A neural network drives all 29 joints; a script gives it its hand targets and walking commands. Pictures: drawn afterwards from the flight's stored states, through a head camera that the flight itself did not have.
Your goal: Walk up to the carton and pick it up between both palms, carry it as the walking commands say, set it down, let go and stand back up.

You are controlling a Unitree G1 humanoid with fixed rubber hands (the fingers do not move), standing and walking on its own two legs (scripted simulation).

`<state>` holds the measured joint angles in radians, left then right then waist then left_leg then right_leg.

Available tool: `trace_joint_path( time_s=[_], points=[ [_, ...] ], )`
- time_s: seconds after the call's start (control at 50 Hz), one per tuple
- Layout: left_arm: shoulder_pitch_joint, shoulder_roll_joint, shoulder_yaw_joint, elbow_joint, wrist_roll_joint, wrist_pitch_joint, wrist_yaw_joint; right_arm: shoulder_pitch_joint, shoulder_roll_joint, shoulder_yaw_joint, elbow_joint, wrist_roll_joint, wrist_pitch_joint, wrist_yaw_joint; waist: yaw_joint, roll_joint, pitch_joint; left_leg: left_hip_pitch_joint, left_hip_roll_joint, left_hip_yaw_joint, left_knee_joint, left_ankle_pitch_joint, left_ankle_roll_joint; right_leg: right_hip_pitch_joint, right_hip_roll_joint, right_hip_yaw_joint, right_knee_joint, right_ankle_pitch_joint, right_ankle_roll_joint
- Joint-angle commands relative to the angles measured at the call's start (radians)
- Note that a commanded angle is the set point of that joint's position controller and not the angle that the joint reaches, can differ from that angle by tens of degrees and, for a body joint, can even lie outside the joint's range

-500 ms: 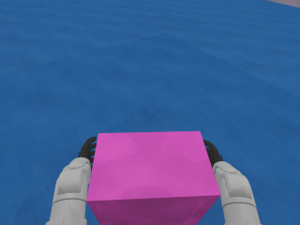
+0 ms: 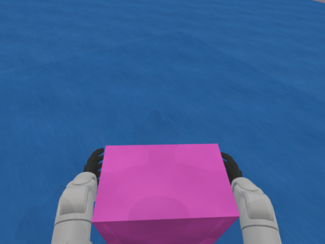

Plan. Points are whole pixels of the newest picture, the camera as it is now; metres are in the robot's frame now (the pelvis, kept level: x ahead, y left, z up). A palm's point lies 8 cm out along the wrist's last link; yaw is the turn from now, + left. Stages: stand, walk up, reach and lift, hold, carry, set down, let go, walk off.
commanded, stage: reach and lift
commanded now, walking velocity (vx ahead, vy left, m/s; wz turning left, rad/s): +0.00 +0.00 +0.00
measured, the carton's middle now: (162, 202) +0.24 +0.00 -0.02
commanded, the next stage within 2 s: hold in 0.10 s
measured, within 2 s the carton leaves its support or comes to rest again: neither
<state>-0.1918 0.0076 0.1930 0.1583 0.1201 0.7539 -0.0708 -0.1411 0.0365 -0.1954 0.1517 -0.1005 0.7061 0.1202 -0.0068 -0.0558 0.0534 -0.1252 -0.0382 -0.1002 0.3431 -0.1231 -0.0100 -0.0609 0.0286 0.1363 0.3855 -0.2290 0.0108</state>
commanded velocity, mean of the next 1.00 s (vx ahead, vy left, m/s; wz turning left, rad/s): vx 0.00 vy -0.10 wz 0.00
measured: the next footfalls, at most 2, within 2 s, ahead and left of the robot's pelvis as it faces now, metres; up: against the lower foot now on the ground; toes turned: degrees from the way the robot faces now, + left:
left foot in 1.80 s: -0.01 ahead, +0.06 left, +0.00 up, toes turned +13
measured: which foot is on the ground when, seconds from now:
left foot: down 0.00-1.00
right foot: down 0.00-1.00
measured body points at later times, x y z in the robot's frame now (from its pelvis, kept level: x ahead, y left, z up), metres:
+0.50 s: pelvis +0.00 +0.00 +0.00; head +0.00 +0.02 +0.45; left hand +0.29 +0.18 +0.01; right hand +0.27 -0.17 +0.02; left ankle +0.05 +0.12 -0.75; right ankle +0.00 -0.13 -0.75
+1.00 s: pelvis -0.02 -0.04 -0.03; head -0.10 -0.05 +0.41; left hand +0.23 +0.14 +0.04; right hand +0.23 -0.22 +0.04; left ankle +0.05 +0.12 -0.74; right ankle +0.00 -0.13 -0.75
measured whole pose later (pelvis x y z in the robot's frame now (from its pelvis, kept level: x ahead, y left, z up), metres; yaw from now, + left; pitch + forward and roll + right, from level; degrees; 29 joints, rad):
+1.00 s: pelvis -0.02 -0.04 -0.03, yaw +2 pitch +1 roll -1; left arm -0.08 -0.04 0.15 -0.14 0.03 1.12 0.02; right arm -0.05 0.01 -0.16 -0.20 -0.01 1.15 0.01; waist 0.00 0.02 -0.25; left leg -0.48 0.04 -0.11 0.72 -0.27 -0.06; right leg -0.39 0.09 0.01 0.74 -0.36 -0.06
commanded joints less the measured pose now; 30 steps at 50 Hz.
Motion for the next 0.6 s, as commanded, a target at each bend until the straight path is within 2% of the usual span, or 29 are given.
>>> trace_joint_path(
  time_s=[0.0, 0.06, 0.08, 0.12, 0.14, 0.18, 0.2, 0.26, 0.28, 0.3, 0.32, 0.34, 0.36, 0.38, 0.4, 0.42, 0.48, 0.5, 0.52, 0.54, 0.56, 0.58],
  points=[
    [-0.556, -0.83, -0.666, -0.257, -0.181, -0.052, -0.174, -0.559, 0.83, 0.615, -0.194, 0.133, -0.025, 0.124, -0.007, 0.052, -0.315, 0.283, -0.052, 0.06, -0.014, 0.176, -0.008, -0.095, 0.049, -0.067, -0.094, 0.215, 0.006],
    [-0.517, -0.823, -0.678, -0.286, -0.176, -0.053, -0.167, -0.523, 0.81, 0.633, -0.225, 0.139, -0.026, 0.118, 0.001, 0.067, -0.311, 0.284, -0.052, 0.058, -0.016, 0.19, -0.01, -0.075, 0.051, -0.065, -0.093, 0.23, 0.006],
    [-0.519, -0.816, -0.677, -0.285, -0.177, -0.053, -0.166, -0.539, 0.807, 0.642, -0.236, 0.142, -0.026, 0.118, 0.007, 0.049, -0.312, 0.27, -0.054, 0.058, -0.021, 0.182, -0.008, -0.068, 0.053, -0.066, -0.092, 0.228, 0.008],
    [-0.495, -0.823, -0.696, -0.31, -0.18, -0.053, -0.162, -0.515, 0.797, 0.65, -0.255, 0.153, -0.03, 0.113, 0.004, 0.08, -0.32, 0.293, -0.052, 0.057, -0.015, 0.204, -0.011, -0.079, 0.052, -0.064, -0.094, 0.24, 0.004],
    [-0.488, -0.824, -0.697, -0.313, -0.18, -0.052, -0.159, -0.513, 0.799, 0.654, -0.267, 0.153, -0.031, 0.114, 0.007, 0.073, -0.334, 0.295, -0.054, 0.057, -0.012, 0.211, -0.011, -0.076, 0.05, -0.062, -0.092, 0.244, 0.003],
    [-0.475, -0.804, -0.684, -0.305, -0.177, -0.05, -0.157, -0.511, 0.766, 0.639, -0.276, 0.144, -0.033, 0.11, -0.007, 0.068, -0.315, 0.287, -0.053, 0.058, -0.014, 0.196, -0.01, -0.088, 0.051, -0.069, -0.095, 0.225, 0.003],
    [-0.497, -0.803, -0.689, -0.312, -0.177, -0.053, -0.154, -0.513, 0.774, 0.641, -0.252, 0.142, -0.029, 0.111, 0.002, 0.064, -0.302, 0.285, -0.048, 0.055, -0.017, 0.177, -0.009, -0.098, 0.054, -0.067, -0.099, 0.197, 0.0],
    [-0.488, -0.809, -0.699, -0.31, -0.181, -0.052, -0.155, -0.51, 0.745, 0.633, -0.274, 0.131, -0.036, 0.114, -0.017, 0.067, -0.311, 0.302, -0.05, 0.053, -0.018, 0.182, -0.015, -0.121, 0.06, -0.073, -0.1, 0.17, -0.004],
    [-0.475, -0.803, -0.688, -0.309, -0.177, -0.051, -0.154, -0.501, 0.753, 0.634, -0.26, 0.137, -0.034, 0.114, -0.001, 0.069, -0.303, 0.29, -0.049, 0.057, -0.021, 0.175, -0.013, -0.111, 0.055, -0.073, -0.102, 0.166, -0.003],
    [-0.483, -0.799, -0.689, -0.303, -0.175, -0.049, -0.152, -0.497, 0.75, 0.629, -0.264, 0.132, -0.034, 0.113, -0.015, 0.059, -0.299, 0.292, -0.047, 0.056, -0.02, 0.165, -0.013, -0.118, 0.056, -0.073, -0.098, 0.161, -0.004],
    [-0.482, -0.808, -0.692, -0.314, -0.175, -0.053, -0.151, -0.497, 0.762, 0.635, -0.264, 0.137, -0.036, 0.114, -0.003, 0.067, -0.313, 0.297, -0.043, 0.05, -0.017, 0.174, -0.012, -0.116, 0.055, -0.067, -0.097, 0.165, -0.006],
    [-0.458, -0.808, -0.686, -0.3, -0.172, -0.05, -0.15, -0.495, 0.753, 0.636, -0.273, 0.133, -0.036, 0.112, -0.003, 0.051, -0.315, 0.289, -0.046, 0.053, -0.022, 0.17, -0.01, -0.105, 0.054, -0.07, -0.099, 0.171, -0.002],
    [-0.468, -0.812, -0.697, -0.319, -0.176, -0.055, -0.149, -0.495, 0.76, 0.645, -0.279, 0.14, -0.038, 0.114, -0.005, 0.067, -0.326, 0.3, -0.042, 0.052, -0.017, 0.177, -0.01, -0.113, 0.051, -0.065, -0.094, 0.172, -0.004],
    [-0.467, -0.809, -0.69, -0.319, -0.178, -0.056, -0.147, -0.503, 0.752, 0.644, -0.289, 0.135, -0.042, 0.113, -0.005, 0.04, -0.331, 0.298, -0.042, 0.048, -0.017, 0.18, -0.008, -0.107, 0.06, -0.076, -0.094, 0.161, -0.003],
    [-0.483, -0.812, -0.696, -0.325, -0.179, -0.058, -0.147, -0.503, 0.763, 0.648, -0.281, 0.142, -0.042, 0.113, 0.003, 0.063, -0.333, 0.292, -0.046, 0.054, -0.019, 0.168, -0.008, -0.11, 0.054, -0.07, -0.094, 0.163, -0.005],
    [-0.476, -0.806, -0.69, -0.313, -0.185, -0.056, -0.149, -0.504, 0.757, 0.644, -0.289, 0.139, -0.043, 0.111, -0.007, 0.046, -0.323, 0.283, -0.044, 0.055, -0.02, 0.16, -0.007, -0.102, 0.057, -0.073, -0.091, 0.159, -0.005],
    [-0.475, -0.803, -0.687, -0.299, -0.174, -0.055, -0.151, -0.495, 0.75, 0.633, -0.28, 0.131, -0.044, 0.113, -0.012, 0.059, -0.315, 0.288, -0.044, 0.054, -0.023, 0.132, -0.008, -0.121, 0.055, -0.068, -0.095, 0.134, -0.005],
    [-0.507, -0.805, -0.694, -0.304, -0.185, -0.061, -0.151, -0.514, 0.751, 0.636, -0.269, 0.13, -0.045, 0.115, -0.014, 0.034, -0.317, 0.289, -0.043, 0.053, -0.022, 0.124, -0.006, -0.13, 0.056, -0.068, -0.095, 0.12, -0.006],
    [-0.475, -0.796, -0.68, -0.299, -0.176, -0.061, -0.151, -0.498, 0.75, 0.634, -0.275, 0.128, -0.046, 0.114, -0.005, 0.041, -0.317, 0.296, -0.044, 0.054, -0.019, 0.133, -0.004, -0.13, 0.054, -0.07, -0.096, 0.128, -0.005],
    [-0.556, -0.848, -0.72, -0.337, -0.201, -0.057, -0.161, -0.532, 0.766, 0.646, -0.317, 0.136, -0.029, 0.097, 0.028, 0.196, -0.556, 0.204, 0.201, -0.054, 0.137, 0.488, 0.05, -0.152, -0.115, -0.038, 0.113, 0.164, -0.008],
    [-0.556, -0.919, -0.782, -0.401, -0.238, -0.042, -0.157, -0.518, 0.806, 0.657, -0.342, 0.16, -0.003, 0.087, 0.008, 0.206, -0.589, 0.185, 0.213, -0.084, 0.161, 0.451, 0.059, -0.16, -0.082, -0.043, 0.163, 0.138, -0.005],
    [-0.575, -0.928, -0.796, -0.425, -0.262, -0.025, -0.151, -0.539, 0.809, 0.676, -0.373, 0.193, 0.016, 0.083, 0.012, 0.217, -0.557, 0.115, 0.225, -0.095, 0.153, 0.386, 0.067, -0.177, -0.07, -0.055, 0.192, 0.116, -0.008]
  ],
)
